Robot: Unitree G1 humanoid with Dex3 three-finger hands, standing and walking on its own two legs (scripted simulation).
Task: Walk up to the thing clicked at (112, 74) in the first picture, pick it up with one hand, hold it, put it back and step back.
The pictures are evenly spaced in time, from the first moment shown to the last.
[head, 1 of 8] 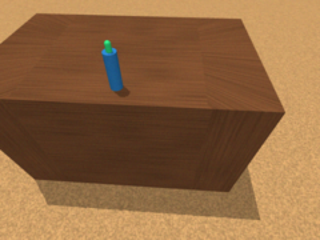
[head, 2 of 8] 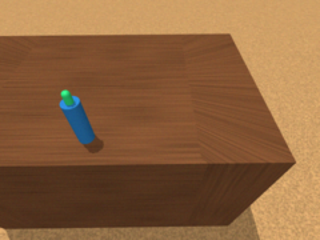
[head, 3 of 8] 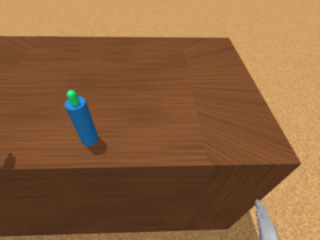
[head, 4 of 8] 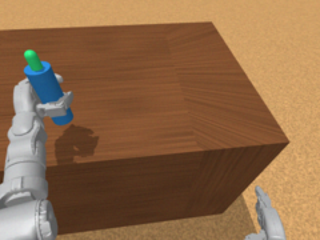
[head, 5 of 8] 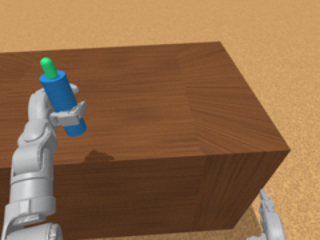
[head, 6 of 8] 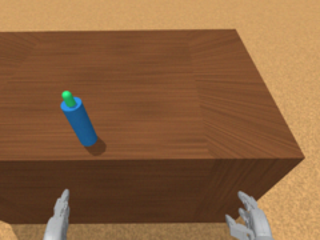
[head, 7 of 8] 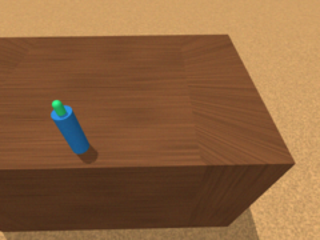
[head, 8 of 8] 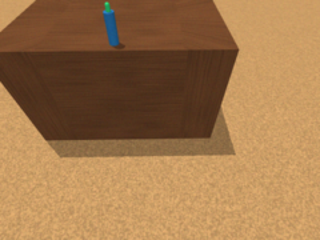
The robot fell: no
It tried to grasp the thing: yes
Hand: left
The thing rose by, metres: 0.23
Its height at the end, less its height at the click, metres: +0.00
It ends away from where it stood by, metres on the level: 0.03
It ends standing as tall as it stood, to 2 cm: yes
